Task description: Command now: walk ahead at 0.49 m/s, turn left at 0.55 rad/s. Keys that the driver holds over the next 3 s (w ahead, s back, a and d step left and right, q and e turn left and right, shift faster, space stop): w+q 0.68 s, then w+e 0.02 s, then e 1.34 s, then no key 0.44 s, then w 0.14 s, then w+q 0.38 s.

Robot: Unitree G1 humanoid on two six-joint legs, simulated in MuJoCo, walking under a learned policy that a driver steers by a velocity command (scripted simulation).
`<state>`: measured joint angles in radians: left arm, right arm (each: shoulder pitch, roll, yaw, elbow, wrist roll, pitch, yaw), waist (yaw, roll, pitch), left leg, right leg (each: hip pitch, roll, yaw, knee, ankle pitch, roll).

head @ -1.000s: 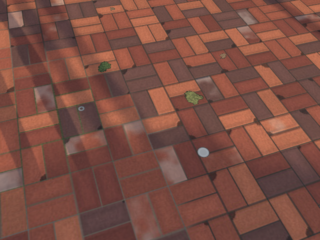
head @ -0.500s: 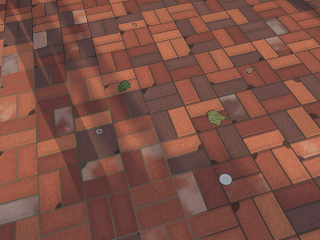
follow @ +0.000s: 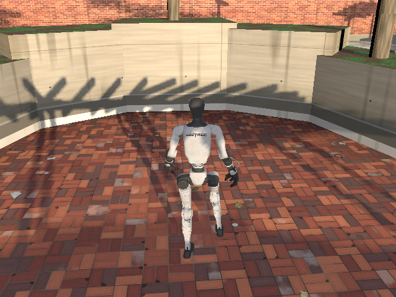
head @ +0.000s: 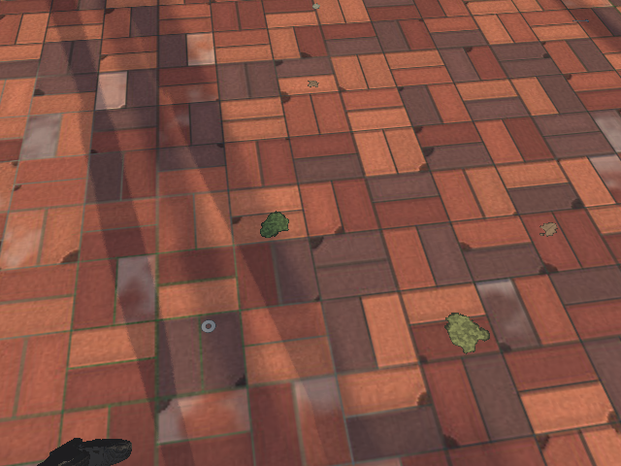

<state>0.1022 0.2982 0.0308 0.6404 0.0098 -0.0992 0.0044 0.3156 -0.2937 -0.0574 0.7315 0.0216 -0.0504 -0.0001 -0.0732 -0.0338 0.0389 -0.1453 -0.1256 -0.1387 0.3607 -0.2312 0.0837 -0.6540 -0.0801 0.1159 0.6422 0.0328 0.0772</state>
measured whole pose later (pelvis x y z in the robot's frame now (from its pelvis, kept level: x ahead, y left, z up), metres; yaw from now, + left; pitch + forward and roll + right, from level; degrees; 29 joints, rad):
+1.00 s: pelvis +0.50 +0.12 +0.00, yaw +24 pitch +1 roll +2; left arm 0.18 0.29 0.04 0.76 -0.01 -0.06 -0.02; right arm 0.21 -0.25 -0.04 0.75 -0.02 -0.05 -0.01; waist -0.03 -0.06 0.05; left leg -0.08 -0.10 0.07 0.28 -0.22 0.09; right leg -0.62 -0.09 0.03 0.70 0.02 0.04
